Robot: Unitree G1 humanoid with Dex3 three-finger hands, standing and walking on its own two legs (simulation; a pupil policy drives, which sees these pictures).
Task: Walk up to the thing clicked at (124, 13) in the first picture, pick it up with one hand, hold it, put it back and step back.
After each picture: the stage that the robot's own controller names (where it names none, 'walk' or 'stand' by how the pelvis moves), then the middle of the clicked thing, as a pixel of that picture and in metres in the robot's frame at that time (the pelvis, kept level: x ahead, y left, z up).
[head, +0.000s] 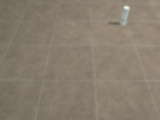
stand; (124, 16) +1.83 -0.57 -0.65
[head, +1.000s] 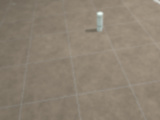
walk; (99, 22) +1.78 -0.11 -0.62
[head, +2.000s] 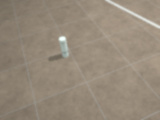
walk; (64, 47) +1.23 +0.29 -0.65
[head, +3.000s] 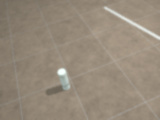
walk; (64, 79) +0.81 +0.25 -0.65
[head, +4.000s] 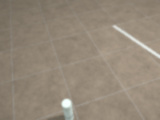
walk; (68, 111) +0.56 +0.17 -0.65
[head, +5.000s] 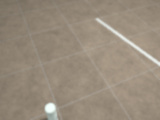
stand; (51, 114) +0.47 +0.21 -0.64
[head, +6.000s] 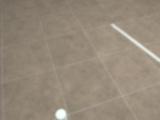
stand; out of the picture +0.44 +0.16 -0.64
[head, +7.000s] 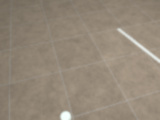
stand; out of the picture +0.45 +0.14 -0.66
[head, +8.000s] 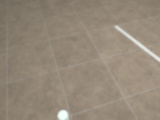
stand; out of the picture +0.45 +0.15 -0.66
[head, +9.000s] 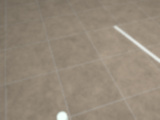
stand; out of the picture +0.44 +0.16 -0.66
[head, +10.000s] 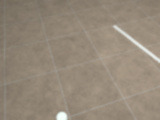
go down; out of the picture +0.43 +0.16 -0.66
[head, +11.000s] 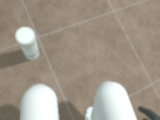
go down; (29, 46) +0.50 +0.20 -0.30
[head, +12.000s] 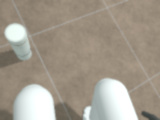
approach; (20, 45) +0.50 +0.22 -0.27
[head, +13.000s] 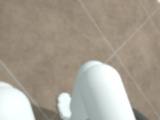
close in; out of the picture +0.50 +0.27 -0.17
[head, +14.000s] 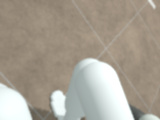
close; out of the picture +0.49 +0.28 -0.16
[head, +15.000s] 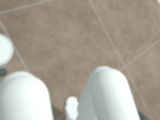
lift; out of the picture +0.37 +0.23 -0.14
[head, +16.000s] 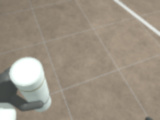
lift; (35, 90) +0.31 +0.16 +0.03
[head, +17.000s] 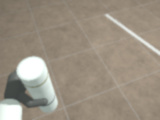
hold; (41, 89) +0.31 +0.14 +0.04
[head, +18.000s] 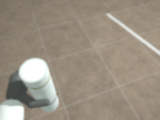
crouch; (43, 89) +0.31 +0.14 +0.03
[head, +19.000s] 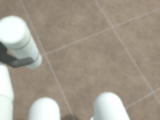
crouch; (24, 48) +0.44 +0.17 -0.03
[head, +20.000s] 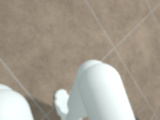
lower; out of the picture +0.46 +0.26 -0.18
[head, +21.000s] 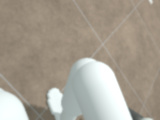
lower; out of the picture +0.47 +0.28 -0.18
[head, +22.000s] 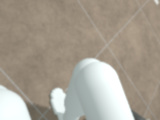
lower; out of the picture +0.46 +0.27 -0.17
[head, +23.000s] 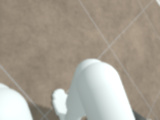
lower; out of the picture +0.45 +0.27 -0.17
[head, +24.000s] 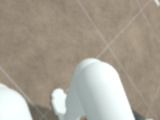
rest; out of the picture +0.45 +0.27 -0.17
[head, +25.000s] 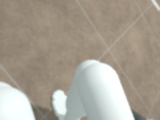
open; out of the picture +0.46 +0.24 -0.18
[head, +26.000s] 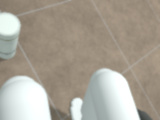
stand; (6, 40) +0.47 +0.22 -0.20
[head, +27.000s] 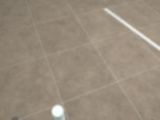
stand; (59, 117) +0.41 +0.14 -0.57
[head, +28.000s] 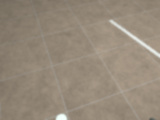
stand; out of the picture +0.40 +0.14 -0.60
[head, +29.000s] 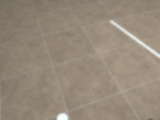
stand; out of the picture +0.41 +0.13 -0.60
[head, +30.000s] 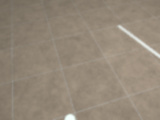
stand; out of the picture +0.42 +0.12 -0.66
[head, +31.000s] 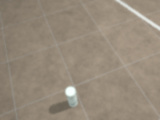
walk; (71, 97) +0.50 +0.12 -0.63
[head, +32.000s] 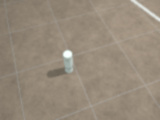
walk; (68, 62) +0.79 +0.11 -0.62
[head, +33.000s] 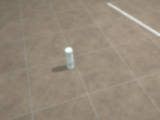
stand; (69, 58) +1.08 +0.18 -0.63
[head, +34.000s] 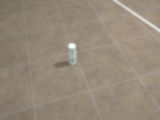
stand; (72, 54) +1.09 +0.12 -0.66
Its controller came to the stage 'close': yes
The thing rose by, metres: 0.68
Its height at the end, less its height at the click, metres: +0.00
